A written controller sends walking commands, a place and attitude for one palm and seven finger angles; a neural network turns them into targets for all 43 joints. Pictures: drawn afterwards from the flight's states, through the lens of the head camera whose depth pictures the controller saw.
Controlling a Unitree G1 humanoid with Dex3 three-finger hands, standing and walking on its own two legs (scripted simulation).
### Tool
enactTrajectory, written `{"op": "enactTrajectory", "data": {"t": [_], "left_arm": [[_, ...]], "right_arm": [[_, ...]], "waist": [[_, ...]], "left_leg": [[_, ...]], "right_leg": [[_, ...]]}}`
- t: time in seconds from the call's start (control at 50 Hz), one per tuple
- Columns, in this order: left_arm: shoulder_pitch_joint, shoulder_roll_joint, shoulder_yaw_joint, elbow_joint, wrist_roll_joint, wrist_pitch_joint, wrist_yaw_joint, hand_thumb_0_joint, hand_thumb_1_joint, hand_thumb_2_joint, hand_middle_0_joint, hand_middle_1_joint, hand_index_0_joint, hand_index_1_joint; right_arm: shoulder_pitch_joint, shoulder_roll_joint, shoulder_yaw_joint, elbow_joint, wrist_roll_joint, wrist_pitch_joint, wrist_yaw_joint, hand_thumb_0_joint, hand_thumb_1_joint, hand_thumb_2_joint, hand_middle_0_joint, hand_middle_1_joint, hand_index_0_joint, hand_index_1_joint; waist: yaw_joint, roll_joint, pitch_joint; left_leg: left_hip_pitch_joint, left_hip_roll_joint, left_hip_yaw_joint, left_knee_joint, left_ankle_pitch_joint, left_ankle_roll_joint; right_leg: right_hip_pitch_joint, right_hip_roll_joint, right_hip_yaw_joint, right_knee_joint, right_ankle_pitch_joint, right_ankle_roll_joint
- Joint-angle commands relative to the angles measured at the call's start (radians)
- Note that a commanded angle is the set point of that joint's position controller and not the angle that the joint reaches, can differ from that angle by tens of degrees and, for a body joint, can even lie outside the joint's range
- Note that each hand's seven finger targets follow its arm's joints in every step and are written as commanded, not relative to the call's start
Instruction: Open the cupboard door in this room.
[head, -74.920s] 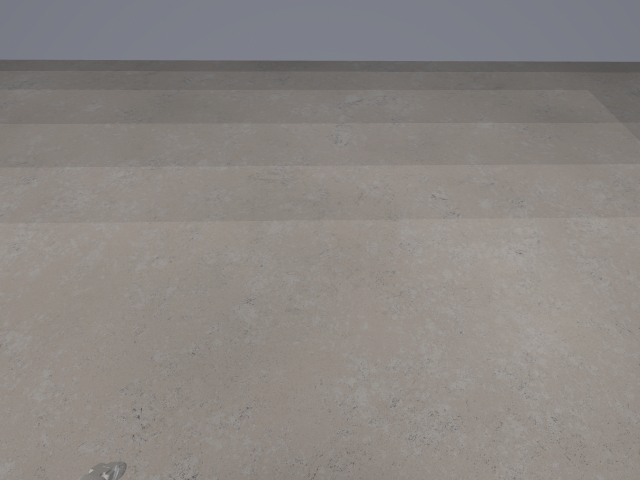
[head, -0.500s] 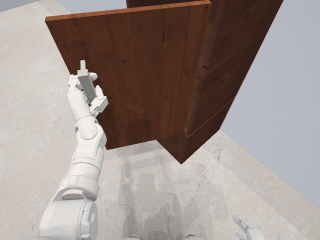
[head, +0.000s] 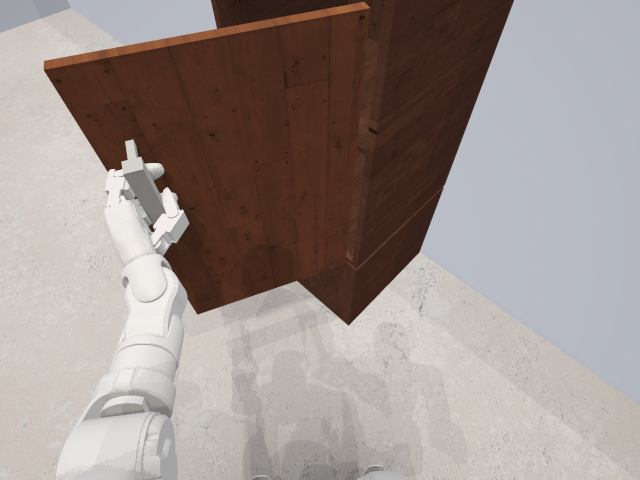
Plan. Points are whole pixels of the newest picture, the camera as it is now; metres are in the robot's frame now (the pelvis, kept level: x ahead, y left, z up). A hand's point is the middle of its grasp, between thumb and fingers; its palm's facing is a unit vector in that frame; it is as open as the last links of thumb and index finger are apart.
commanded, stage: pull the door open along its arc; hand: left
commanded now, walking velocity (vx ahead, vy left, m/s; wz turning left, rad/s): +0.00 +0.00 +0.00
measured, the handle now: (150, 191) +0.48 +0.22 +0.08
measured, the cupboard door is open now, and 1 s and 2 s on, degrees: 65 91 94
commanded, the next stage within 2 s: open thumb and fingers to let go in 0.36 s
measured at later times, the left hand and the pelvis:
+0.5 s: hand (245, 289) +0.32 +0.08 +0.08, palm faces +0.37 -0.93 -0.01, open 6.1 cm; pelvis +0.03 +0.00 +0.00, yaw +3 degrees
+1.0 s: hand (242, 283) +0.33 +0.08 +0.08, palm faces +0.40 -0.92 -0.01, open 12.9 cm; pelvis +0.01 -0.01 +0.00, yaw +3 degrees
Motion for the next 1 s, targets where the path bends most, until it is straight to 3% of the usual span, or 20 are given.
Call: {"op": "enactTrajectory", "data": {"t": [0.0,0.08,0.12,0.18,0.26,0.3,0.36,0.4,0.42,0.44,0.46,0.48,0.66,0.7,0.76,0.8,0.84,0.88,0.98], "left_arm": [[-0.138,0.040,-0.086,-0.373,0.001,-0.078,-0.005,0.000,0.900,0.900,-0.400,-1.350,-0.400,-1.350],[0.066,-0.013,-0.143,-0.551,0.002,-0.044,0.017,0.000,0.900,0.900,-0.400,-1.350,-0.400,-1.350],[0.189,-0.067,-0.194,-0.644,0.005,-0.022,0.026,0.000,0.900,0.900,-0.400,-1.350,-0.400,-1.350],[0.324,-0.083,-0.222,-0.763,0.021,0.015,0.054,0.000,0.900,0.900,-0.400,-1.350,-0.400,-1.350],[0.462,-0.138,-0.286,-0.900,0.051,0.078,0.103,0.000,0.900,0.900,-0.400,-1.350,-0.400,-1.350],[0.461,-0.224,-0.383,-0.950,0.082,0.113,0.135,0.000,0.900,0.900,-0.400,-1.350,-0.400,-1.350],[0.454,-0.294,-0.476,-0.954,0.141,0.165,0.194,0.000,0.900,0.900,-0.400,-1.350,-0.400,-1.350],[0.400,-0.333,-0.529,-0.972,0.183,0.191,0.225,0.000,0.900,0.900,-0.400,-1.350,-0.400,-1.350],[0.400,-0.376,-0.567,-0.967,0.183,0.206,0.230,0.000,0.900,0.900,-0.400,-1.350,-0.400,-1.350],[0.300,-0.339,-0.537,-0.954,0.175,0.214,0.238,0.000,0.900,0.900,-0.400,-1.350,-0.400,-1.350],[0.318,-0.343,-0.532,-0.935,0.164,0.221,0.233,0.000,0.830,0.870,-0.395,-1.342,-0.395,-1.342],[0.306,-0.325,-0.515,-0.934,0.155,0.227,0.229,0.000,0.760,0.840,-0.390,-1.335,-0.390,-1.335],[0.327,-0.308,-0.516,-0.925,0.146,0.230,0.161,0.000,0.130,0.570,-0.345,-1.268,-0.345,-1.268],[0.317,-0.322,-0.529,-0.924,0.143,0.226,0.159,0.000,-0.010,0.510,-0.335,-1.253,-0.335,-1.253],[0.305,-0.298,-0.494,-0.896,0.129,0.215,0.161,0.000,-0.220,0.420,-0.320,-1.230,-0.320,-1.230],[0.307,-0.301,-0.493,-0.909,0.129,0.204,0.162,0.000,-0.360,0.360,-0.310,-1.215,-0.310,-1.215],[0.324,-0.289,-0.479,-0.888,0.126,0.198,0.161,0.000,-0.500,0.300,-0.300,-1.200,-0.300,-1.200],[0.297,-0.279,-0.472,-0.896,0.127,0.189,0.164,0.000,-0.500,0.300,-0.300,-1.200,-0.300,-1.200],[0.250,-0.282,-0.473,-0.859,0.129,0.172,0.177,0.000,-0.500,0.300,-0.258,-0.950,-0.258,-0.950]], "right_arm": [[-0.043,-0.104,-0.033,-0.150,0.013,-0.048,0.007,0.000,-0.900,-0.900,0.200,0.300,0.200,0.300],[-0.102,-0.090,-0.029,-0.190,0.016,-0.050,0.011,0.000,-0.900,-0.900,0.200,0.300,0.200,0.300],[-0.137,-0.076,-0.024,-0.214,0.018,-0.049,0.015,0.000,-0.900,-0.900,0.200,0.300,0.200,0.300],[-0.194,-0.060,-0.013,-0.247,0.015,-0.037,0.011,0.000,-0.900,-0.900,0.200,0.300,0.200,0.300],[-0.248,-0.036,0.000,-0.283,0.008,-0.014,0.002,0.000,-0.900,-0.900,0.200,0.300,0.200,0.300],[-0.274,-0.020,0.007,-0.295,0.002,-0.003,0.000,0.000,-0.900,-0.900,0.200,0.300,0.200,0.300],[-0.282,-0.012,0.012,-0.300,-0.012,0.011,-0.003,0.000,-0.900,-0.900,0.200,0.300,0.200,0.300],[-0.296,-0.004,0.013,-0.299,-0.018,0.022,-0.005,0.000,-0.900,-0.900,0.200,0.300,0.200,0.300],[-0.302,0.001,0.014,-0.298,-0.017,0.025,-0.002,0.000,-0.900,-0.900,0.200,0.300,0.200,0.300],[-0.303,-0.002,0.016,-0.283,-0.015,0.033,-0.008,0.000,-0.900,-0.900,0.200,0.300,0.200,0.300],[-0.302,0.000,0.016,-0.277,-0.014,0.040,-0.014,0.000,-0.900,-0.900,0.200,0.300,0.200,0.300],[-0.317,0.000,0.018,-0.282,-0.012,0.047,-0.019,0.000,-0.900,-0.900,0.200,0.300,0.200,0.300],[-0.297,-0.001,0.019,-0.294,-0.010,0.060,-0.035,0.000,-0.900,-0.900,0.200,0.300,0.200,0.300],[-0.297,-0.002,0.020,-0.295,-0.009,0.053,-0.035,0.000,-0.900,-0.900,0.200,0.300,0.200,0.300],[-0.295,-0.007,0.020,-0.287,-0.009,0.039,-0.041,0.000,-0.900,-0.900,0.200,0.300,0.200,0.300],[-0.294,-0.008,0.018,-0.283,-0.009,0.030,-0.040,0.000,-0.900,-0.900,0.200,0.300,0.200,0.300],[-0.287,-0.010,0.017,-0.280,-0.007,0.024,-0.040,0.000,-0.900,-0.900,0.200,0.300,0.200,0.300],[-0.291,-0.012,0.017,-0.277,-0.007,0.018,-0.040,0.000,-0.900,-0.900,0.200,0.300,0.200,0.300],[-0.299,-0.016,0.013,-0.266,-0.006,0.003,-0.040,0.000,-0.900,-0.900,0.200,0.300,0.200,0.300]], "waist": [[0.057,-0.050,-0.356],[0.084,-0.064,-0.314],[0.100,-0.070,-0.288],[0.118,-0.096,-0.242],[0.125,-0.120,-0.191],[0.105,-0.093,-0.170],[0.080,-0.126,-0.151],[0.071,-0.091,-0.178],[0.067,-0.082,-0.189],[0.048,-0.092,-0.188],[0.056,-0.116,-0.189],[0.066,-0.092,-0.210],[0.079,-0.112,-0.247],[0.074,-0.120,-0.233],[0.076,-0.175,-0.213],[0.079,-0.149,-0.236],[0.083,-0.168,-0.221],[0.085,-0.136,-0.222],[0.075,-0.143,-0.190]], "left_leg": [[0.145,-0.026,-0.009,-0.108,0.267,0.006],[0.175,-0.023,-0.006,-0.133,0.291,0.006],[0.194,-0.020,-0.004,-0.145,0.304,0.003],[0.196,-0.021,-0.006,-0.161,0.288,0.001],[0.216,-0.021,-0.013,-0.164,0.289,-0.001],[0.232,-0.021,-0.015,-0.152,0.292,-0.003],[0.233,-0.019,-0.032,-0.122,0.289,-0.004],[0.238,-0.021,-0.037,-0.096,0.291,-0.005],[0.247,-0.021,-0.040,-0.085,0.308,-0.006],[0.239,-0.024,-0.046,-0.070,0.302,-0.008],[0.232,-0.026,-0.048,-0.073,0.289,-0.009],[0.232,-0.031,-0.045,-0.075,0.279,-0.009],[0.226,-0.034,-0.051,-0.069,0.318,-0.007],[0.220,-0.033,-0.052,-0.071,0.299,-0.006],[0.196,-0.034,-0.055,-0.081,0.248,-0.005],[0.199,-0.036,-0.049,-0.083,0.240,-0.004],[0.187,-0.037,-0.048,-0.087,0.228,-0.005],[0.186,-0.039,-0.046,-0.093,0.215,-0.004],[0.179,-0.039,-0.042,-0.095,0.164,-0.001]], "right_leg": [[0.334,-0.014,0.032,-0.104,0.307,0.023],[0.370,-0.022,0.027,-0.114,0.327,0.021],[0.382,-0.026,0.020,-0.116,0.337,0.020],[0.404,-0.037,0.027,-0.127,0.322,0.020],[0.417,-0.044,0.025,-0.134,0.328,0.018],[0.382,-0.047,0.017,-0.122,0.328,0.019],[0.336,-0.046,0.008,-0.107,0.317,0.019],[0.311,-0.049,0.010,-0.086,0.321,0.016],[0.306,-0.047,0.002,-0.077,0.340,0.014],[0.291,-0.052,0.006,-0.075,0.346,0.017],[0.304,-0.050,0.009,-0.082,0.336,0.019],[0.314,-0.053,0.015,-0.083,0.336,0.020],[0.368,-0.069,0.032,-0.077,0.444,0.026],[0.357,-0.070,0.032,-0.080,0.420,0.028],[0.357,-0.073,0.041,-0.104,0.356,0.034],[0.364,-0.077,0.051,-0.106,0.353,0.036],[0.367,-0.078,0.052,-0.114,0.334,0.036],[0.363,-0.081,0.062,-0.122,0.308,0.035],[0.325,-0.079,0.066,-0.146,0.192,0.033]]}}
